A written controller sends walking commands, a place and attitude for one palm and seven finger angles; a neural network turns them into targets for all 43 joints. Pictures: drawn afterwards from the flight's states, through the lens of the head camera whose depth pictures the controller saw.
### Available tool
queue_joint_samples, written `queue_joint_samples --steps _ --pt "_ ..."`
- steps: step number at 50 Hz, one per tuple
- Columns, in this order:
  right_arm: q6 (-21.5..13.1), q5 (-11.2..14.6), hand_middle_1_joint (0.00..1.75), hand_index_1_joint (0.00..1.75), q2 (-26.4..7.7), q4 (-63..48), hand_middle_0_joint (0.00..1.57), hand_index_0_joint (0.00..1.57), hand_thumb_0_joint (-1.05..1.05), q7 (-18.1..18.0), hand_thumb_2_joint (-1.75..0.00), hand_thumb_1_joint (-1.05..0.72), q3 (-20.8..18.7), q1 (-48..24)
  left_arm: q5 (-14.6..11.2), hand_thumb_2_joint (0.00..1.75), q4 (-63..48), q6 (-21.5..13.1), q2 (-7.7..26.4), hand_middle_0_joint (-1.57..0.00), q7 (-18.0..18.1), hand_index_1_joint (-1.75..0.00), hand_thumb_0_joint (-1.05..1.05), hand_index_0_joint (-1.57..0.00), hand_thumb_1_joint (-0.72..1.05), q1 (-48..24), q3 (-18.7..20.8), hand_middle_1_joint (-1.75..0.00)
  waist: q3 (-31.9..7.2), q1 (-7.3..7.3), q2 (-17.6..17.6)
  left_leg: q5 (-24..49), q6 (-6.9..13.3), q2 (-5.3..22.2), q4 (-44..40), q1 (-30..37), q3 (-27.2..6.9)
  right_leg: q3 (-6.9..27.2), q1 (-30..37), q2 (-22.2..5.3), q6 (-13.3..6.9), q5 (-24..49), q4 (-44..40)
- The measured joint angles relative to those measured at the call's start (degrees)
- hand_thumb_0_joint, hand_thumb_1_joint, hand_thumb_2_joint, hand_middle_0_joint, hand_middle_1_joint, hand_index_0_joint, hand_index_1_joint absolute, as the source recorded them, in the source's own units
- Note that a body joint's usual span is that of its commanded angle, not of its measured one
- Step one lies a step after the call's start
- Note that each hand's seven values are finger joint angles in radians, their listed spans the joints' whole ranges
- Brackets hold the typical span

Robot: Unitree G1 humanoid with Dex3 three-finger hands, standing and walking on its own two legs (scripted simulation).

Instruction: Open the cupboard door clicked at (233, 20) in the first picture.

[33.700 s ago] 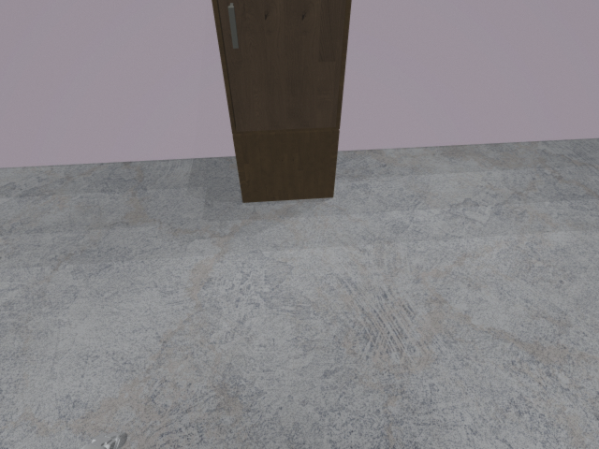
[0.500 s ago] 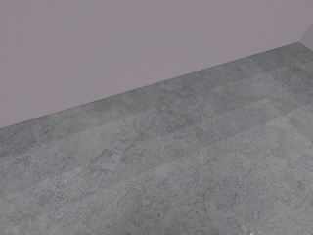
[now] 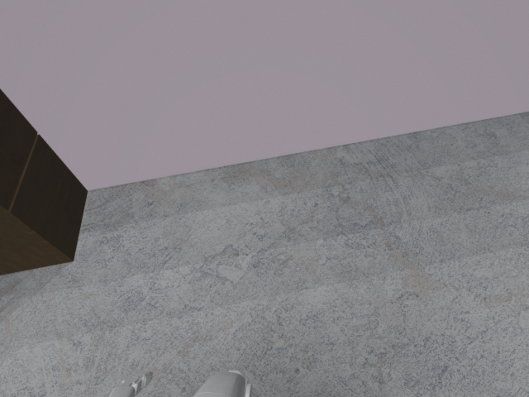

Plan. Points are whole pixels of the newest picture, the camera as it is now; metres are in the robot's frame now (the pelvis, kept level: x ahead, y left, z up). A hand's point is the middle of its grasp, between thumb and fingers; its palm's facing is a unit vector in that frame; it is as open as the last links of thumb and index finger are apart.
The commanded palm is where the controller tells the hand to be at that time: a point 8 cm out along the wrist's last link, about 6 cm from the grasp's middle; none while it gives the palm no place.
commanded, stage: turn to face it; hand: left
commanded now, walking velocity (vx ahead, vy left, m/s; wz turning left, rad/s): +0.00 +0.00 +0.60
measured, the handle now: out of the picture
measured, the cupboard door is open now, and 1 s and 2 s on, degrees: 41 41 41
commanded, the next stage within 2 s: take the last steps up to it in 1.30 s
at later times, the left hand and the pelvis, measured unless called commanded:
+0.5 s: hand out of the picture -0.01 +0.26 -0.18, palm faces +0.33 -0.91 -0.24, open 7.4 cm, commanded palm none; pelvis +0.00 +0.03 +0.00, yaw +18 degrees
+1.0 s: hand out of the picture +0.01 +0.19 -0.14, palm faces +0.54 -0.80 -0.26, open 7.4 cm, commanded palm none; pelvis +0.03 -0.02 +0.01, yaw +36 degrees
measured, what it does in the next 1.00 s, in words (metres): steps on the spot, turning left: left foot, then right foot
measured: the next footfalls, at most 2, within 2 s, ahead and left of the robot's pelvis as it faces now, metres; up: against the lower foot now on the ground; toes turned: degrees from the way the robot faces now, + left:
left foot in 0.34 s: +0.02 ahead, +0.13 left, +0.00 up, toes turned +19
right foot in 0.80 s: +0.11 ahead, -0.10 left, +0.00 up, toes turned +26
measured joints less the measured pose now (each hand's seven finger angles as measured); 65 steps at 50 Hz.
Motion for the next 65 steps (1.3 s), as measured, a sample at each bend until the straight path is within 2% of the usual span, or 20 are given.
queue_joint_samples --steps 3,6,14,16,17,19,23,26,31,37,40,41,44,47,49,52,57,60,62,65 --pt "0.41 -0.01 0.3 0.3 -0.24 0.31 0.2 0.2 0.01 0.46 -0.9 -0.91 -0.16 -0.34 -0.14 0.9 0.51 0.15 -0.85 -0.2 0.13 -0.3 0.0 -0.2 0.91 1.19 -0.4 -0.3 0.13 -0.43 -0.8 2.83 -1.18 1.68 7.21 -1.96 2.33 -2.14 2.13 -1.17 -0.09 1.12 -3.06" --pt "0.56 0.08 0.3 0.3 -0.03 0.44 0.2 0.2 0.01 0.65 -0.9 -0.91 0.01 -0.76 -0.11 0.89 0.93 -0.07 -1.31 -0.2 0.17 -0.3 0.0 -0.2 0.9 2.11 -0.53 -0.3 0.29 -0.41 -1.94 3.54 -1.94 3.2 4.75 -1.04 3.52 -4.54 3.6 -2.18 -0.04 1.58 -4.85" --pt "0.12 0.32 0.3 0.3 0.74 -0.3 0.2 0.2 0.01 0.8 -0.9 -0.91 0.9 -4.25 0.53 0.89 1.97 -0.19 0.76 -0.21 -0.07 -0.3 0.0 -0.2 0.91 3.98 0.67 -0.3 1.07 2.03 -4.61 2.04 -1.0 4.15 -14.36 6.19 7.6 -10.43 3.77 -5.13 1.35 -1.39 -1.09" --pt "-0.59 0.28 0.3 0.3 0.86 -1.32 0.2 0.2 0.01 0.9 -0.9 -0.91 1.16 -5.07 0.39 0.89 2.46 0.07 1.72 -0.21 -0.3 -0.3 0.0 -0.2 0.91 4.78 1.12 -0.3 0.87 2.35 -5.29 6.21 -0.2 3.57 -21.49 9.31 8.75 -11.52 2.78 -6.27 2.29 -3.23 2.19" --pt "-1.22 0.17 0.3 0.3 0.73 -1.98 0.2 0.2 0.01 0.97 -0.9 -0.91 1.24 -5.28 0.17 0.89 2.67 0.36 2.17 -0.2 -0.46 -0.3 0.0 -0.2 0.91 5.29 1.35 -0.3 0.44 2.31 -5.32 10.17 1.68 3.33 -24.46 10.38 8.58 -11.71 1.46 -6.86 2.87 -4.43 5.22" --pt "-2.39 0.03 0.3 0.3 1.3 -2.75 0.2 0.2 0.01 0.66 -0.9 -0.91 1.37 -5.93 -0.1 0.89 3.57 1.88 3.46 -0.2 -0.43 -0.3 0.0 -0.2 0.91 4.69 1.81 -0.3 0.64 2.43 -6.46 9.37 4.74 2.27 -22.05 8.98 8.09 -6.46 -3.23 -6.39 4.48 -11.56 16.09" --pt "-3.09 -0.16 0.3 0.3 2.08 -3.36 0.2 0.2 0.01 -0.47 -0.9 -0.91 2.15 -4.76 0.04 0.9 4.42 3.55 4.58 -0.2 -0.3 -0.3 0.0 -0.2 0.91 2.81 2.36 -0.3 -0.16 2.45 -6.19 9.22 5.25 1.76 -24.53 10.07 6.11 0.87 -10.68 -3.25 5.68 -9.85 30.7" --pt "-3.12 -0.16 0.3 0.3 2.31 -2.81 0.2 0.2 0.01 -0.95 -0.9 -0.91 2.54 -3.45 0.04 0.9 3.59 3.25 4.6 -0.2 -0.7 -0.3 0.01 -0.2 0.91 1.21 2.4 -0.3 -0.6 2.41 -5.47 11.67 5.44 1.24 -28.51 11.62 4.47 3.6 -13.27 -2.5 6.29 -5.08 32.31" --pt "-2.9 -0.23 0.3 0.3 2.79 -1.6 0.2 0.21 0.01 -0.82 -0.9 -0.91 2.7 -1.05 -0.05 0.9 1.83 2.67 4.19 -0.2 -0.78 -0.3 0.0 -0.2 0.91 -0.91 2.17 -0.3 -1.2 1.75 -4.37 13.75 5.23 0.67 -31.66 12.57 1.62 5.6 -13.09 -1.63 6.89 -3.11 26.65" --pt "-2.09 -0.54 0.3 0.3 2.77 -0.6 0.21 0.21 0.01 -0.62 -0.89 -0.9 1.93 1.33 -0.41 0.9 0.54 2.37 3.09 -0.2 -0.64 -0.3 0.0 -0.2 0.91 -3.04 1.55 -0.3 -1.32 -0.07 -2.7 13.65 3.85 0.0 -30.32 11.0 -2.05 5.58 -7.78 0.86 6.27 -4.82 13.15" --pt "-1.54 -0.22 0.3 0.3 2.33 -0.29 0.21 0.21 0.01 -0.67 -0.9 -0.9 1.28 2.41 -0.68 0.9 -0.31 1.35 2.43 -0.2 -0.57 -0.3 0.0 -0.2 0.91 -3.2 1.08 -0.3 -1.59 -0.58 -1.92 12.49 2.57 -0.93 -27.33 9.02 -3.98 4.79 -1.91 2.18 5.49 0.45 0.77" --pt "-1.37 0.09 0.3 0.3 1.93 -0.1 0.21 0.21 0.01 -0.62 -0.9 -0.9 0.98 2.57 -0.48 0.9 -0.42 0.72 1.99 -0.2 -0.39 -0.3 0.0 -0.2 0.91 -3.09 0.98 -0.3 -1.63 -0.43 -1.31 11.17 2.29 -0.89 -25.08 7.89 -4.35 4.11 -0.73 2.42 3.43 0.28 -1.46" --pt "-0.46 0.08 0.3 0.3 0.41 0.66 0.2 0.21 0.01 -0.42 -0.9 -0.91 0.01 2.12 -0.12 0.9 -0.27 0.09 0.25 -0.2 0.01 -0.3 0.0 -0.2 0.91 -2.51 -0.08 -0.3 -0.7 -1.04 0.38 0.37 0.87 -0.97 -7.82 2.43 -2.48 1.27 0.3 1.63 0.56 -0.16 -0.67" --pt "0.22 -0.06 0.3 0.3 -0.38 1.17 0.2 0.2 0.01 0.06 -0.9 -0.91 -0.38 1.59 -0.32 0.9 0.16 0.17 -0.82 -0.2 0.21 -0.3 0.0 -0.2 0.91 -1.11 -0.52 -0.3 -0.38 -1.41 0.14 2.04 -0.74 0.67 5.23 -1.27 0.77 -1.19 2.63 0.12 0.48 0.65 -3.02" --pt "0.4 -0.01 0.3 0.3 -0.44 1.23 0.2 0.2 0.01 0.29 -0.9 -0.91 -0.3 1.27 -0.32 0.89 0.56 0.17 -1.14 -0.2 0.23 -0.3 0.0 -0.2 0.9 -0.24 -0.61 -0.3 -0.29 -1.48 -0.66 3.31 -1.49 2.11 7.1 -1.75 2.23 -2.78 3.81 -0.88 0.58 1.01 -4.33" --pt "0.53 0.07 0.3 0.3 -0.19 1.29 0.2 0.2 0.01 0.45 -0.9 -0.91 -0.02 0.49 -0.09 0.89 1.11 -0.06 -1.27 -0.2 0.17 -0.3 0.0 -0.2 0.9 0.98 -0.57 -0.3 -0.09 -0.87 -2.21 2.82 -2.01 3.73 2.36 -0.1 3.81 -4.99 4.94 -2.45 0.85 0.9 -5.06" --pt "0.13 0.24 0.3 0.3 0.26 0.87 0.2 0.2 0.01 0.5 -0.9 -0.91 0.69 -2.47 0.45 0.89 2.11 -0.39 0.21 -0.21 -0.04 -0.3 0.0 -0.2 0.91 3.08 0.25 -0.3 0.58 1.44 -4.13 1.43 -1.27 4.29 -11.61 5.14 6.13 -7.91 4.8 -4.72 1.99 -0.83 -2.63" --pt "-1.06 0.25 0.3 0.3 0.53 -0.32 0.2 0.2 0.01 0.5 -0.9 -0.91 1.23 -4.24 0.3 0.89 3.33 -0.08 1.72 -0.2 -0.28 -0.3 0.0 -0.2 0.91 4.95 0.9 -0.3 0.34 2.32 -5.01 7.7 -0.14 3.54 -23.0 10.09 7.68 -9.07 3.46 -6.08 3.35 -3.16 1.52" --pt "-2.32 0.0 0.3 0.3 1.06 -1.1 0.2 0.2 0.01 0.3 -0.9 -0.91 1.36 -5.31 -0.18 0.89 4.52 0.88 3.03 -0.2 -0.36 -0.3 0.0 -0.2 0.91 5.54 1.36 -0.3 0.18 2.59 -5.92 10.7 4.04 2.69 -24.04 10.25 7.78 -6.85 0.21 -6.7 4.39 -7.75 8.92" --pt "-3.23 -0.26 0.3 0.3 2.25 -1.89 0.2 0.2 0.01 -0.45 -0.9 -0.91 2.31 -5.85 -0.22 0.9 6.16 3.0 4.37 -0.2 0.1 -0.3 0.0 -0.2 0.91 5.13 1.83 -0.3 -0.05 3.14 -6.35 8.59 5.24 2.5 -23.48 10.42 7.27 -0.44 -5.48 -4.03 4.67 -13.02 22.26"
